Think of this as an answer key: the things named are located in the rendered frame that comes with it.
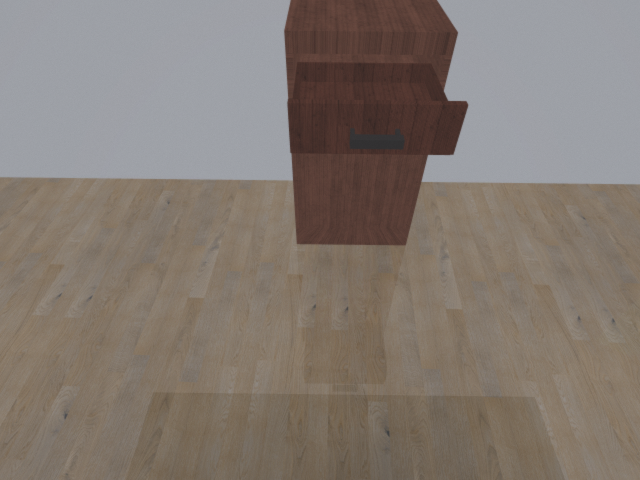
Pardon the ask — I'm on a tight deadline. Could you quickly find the cabinet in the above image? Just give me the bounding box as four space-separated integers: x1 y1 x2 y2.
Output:
284 0 458 245

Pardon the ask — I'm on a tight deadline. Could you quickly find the handle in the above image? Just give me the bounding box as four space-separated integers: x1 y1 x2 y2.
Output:
349 128 405 149

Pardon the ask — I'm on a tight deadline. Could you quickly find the drawer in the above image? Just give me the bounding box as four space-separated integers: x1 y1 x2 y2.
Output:
287 62 468 155

